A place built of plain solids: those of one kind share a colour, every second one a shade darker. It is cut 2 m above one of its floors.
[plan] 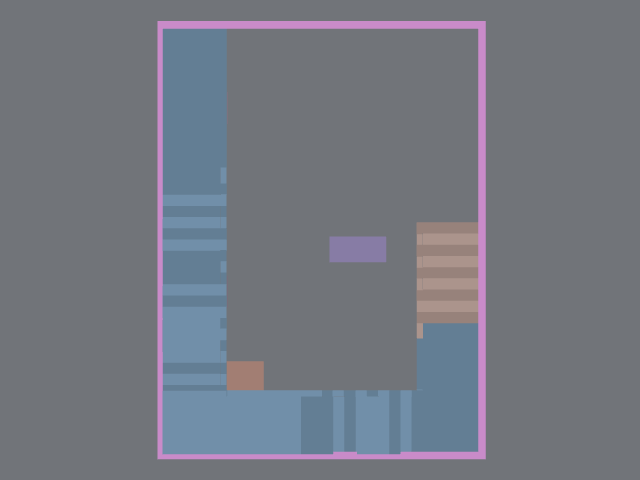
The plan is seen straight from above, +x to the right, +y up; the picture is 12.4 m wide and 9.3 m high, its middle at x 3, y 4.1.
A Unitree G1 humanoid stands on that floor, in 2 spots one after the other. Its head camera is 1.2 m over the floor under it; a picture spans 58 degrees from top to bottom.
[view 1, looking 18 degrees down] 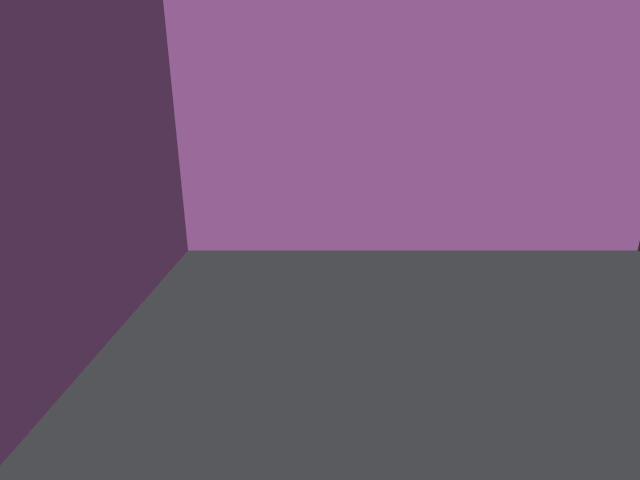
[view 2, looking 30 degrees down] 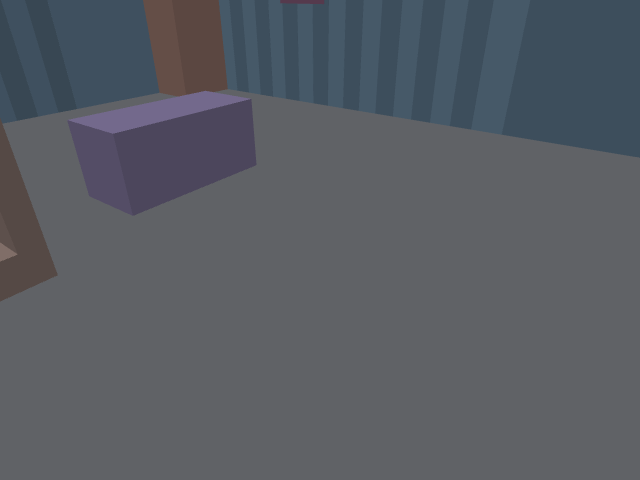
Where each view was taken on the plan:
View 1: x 2.65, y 7.09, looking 0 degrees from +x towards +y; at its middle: wall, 3.59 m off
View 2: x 5.53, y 6.49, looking -144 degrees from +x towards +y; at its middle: ground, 2.40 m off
